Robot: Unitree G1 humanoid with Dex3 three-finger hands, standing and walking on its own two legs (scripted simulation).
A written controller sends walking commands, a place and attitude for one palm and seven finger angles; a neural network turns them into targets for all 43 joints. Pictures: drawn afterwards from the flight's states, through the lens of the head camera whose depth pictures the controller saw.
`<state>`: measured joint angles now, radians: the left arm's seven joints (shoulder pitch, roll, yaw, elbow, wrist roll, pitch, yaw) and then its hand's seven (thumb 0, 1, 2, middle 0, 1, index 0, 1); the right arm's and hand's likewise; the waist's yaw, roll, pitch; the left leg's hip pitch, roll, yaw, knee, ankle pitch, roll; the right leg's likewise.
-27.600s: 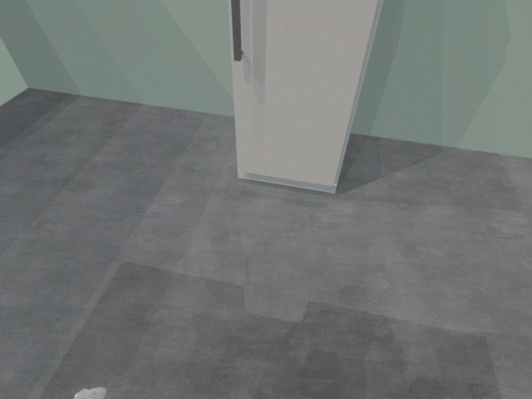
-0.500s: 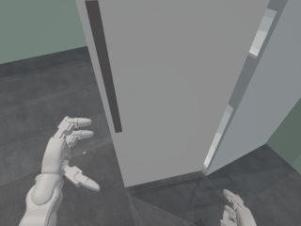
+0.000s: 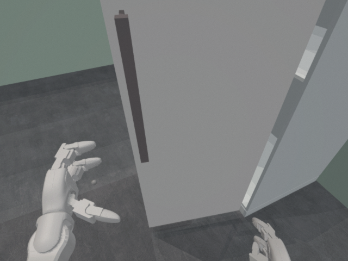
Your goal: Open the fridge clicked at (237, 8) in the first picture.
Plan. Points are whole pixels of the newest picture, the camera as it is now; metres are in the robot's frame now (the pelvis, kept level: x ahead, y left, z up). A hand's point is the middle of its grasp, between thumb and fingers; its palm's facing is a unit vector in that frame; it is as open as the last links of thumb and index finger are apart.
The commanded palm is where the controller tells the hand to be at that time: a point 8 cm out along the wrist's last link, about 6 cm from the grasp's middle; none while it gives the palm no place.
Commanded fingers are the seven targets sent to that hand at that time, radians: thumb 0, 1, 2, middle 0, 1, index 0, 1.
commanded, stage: draw the hand back to the body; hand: left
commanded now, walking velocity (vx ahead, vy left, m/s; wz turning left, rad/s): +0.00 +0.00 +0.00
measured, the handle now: (135, 101) +0.45 +0.15 +0.17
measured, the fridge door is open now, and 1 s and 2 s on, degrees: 76 76 76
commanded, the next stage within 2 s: step back with the hand held close in 1.28 s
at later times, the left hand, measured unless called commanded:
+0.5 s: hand (55, 187) +0.20 +0.25 +0.14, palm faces +0.34 -0.88 -0.32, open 12.7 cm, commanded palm +0.15 +0.28 +0.16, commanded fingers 0.00 0.21 0.57 -0.22 -0.70 -0.22 -0.70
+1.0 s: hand (21, 174) +0.20 +0.29 +0.18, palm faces +0.48 -0.80 -0.37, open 8.0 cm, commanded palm +0.15 +0.32 +0.19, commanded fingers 0.00 0.90 0.90 -0.20 -0.30 -0.20 -0.30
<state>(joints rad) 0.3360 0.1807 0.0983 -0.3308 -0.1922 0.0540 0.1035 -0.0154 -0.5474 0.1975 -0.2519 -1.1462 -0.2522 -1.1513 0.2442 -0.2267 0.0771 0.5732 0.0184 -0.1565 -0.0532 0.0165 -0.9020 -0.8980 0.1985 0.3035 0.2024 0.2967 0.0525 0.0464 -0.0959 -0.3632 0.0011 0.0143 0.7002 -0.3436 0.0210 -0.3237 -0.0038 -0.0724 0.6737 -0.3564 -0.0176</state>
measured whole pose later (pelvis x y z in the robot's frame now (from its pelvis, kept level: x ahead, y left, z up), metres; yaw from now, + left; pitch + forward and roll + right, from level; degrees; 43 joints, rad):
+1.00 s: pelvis +0.01 +0.02 +0.02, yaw -1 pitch -6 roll -1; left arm 0.42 0.36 0.36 -0.37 -0.08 -0.01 0.11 0.01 0.75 0.82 -0.22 -0.38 -0.22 -0.39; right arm 0.20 -0.23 0.04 0.65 0.00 -0.13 -0.07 0.02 -0.90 -0.90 0.20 0.30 0.20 0.30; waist 0.08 0.05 0.01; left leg -0.08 -0.01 0.05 0.41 -0.23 0.04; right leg -0.05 -0.01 -0.04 0.37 -0.22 0.00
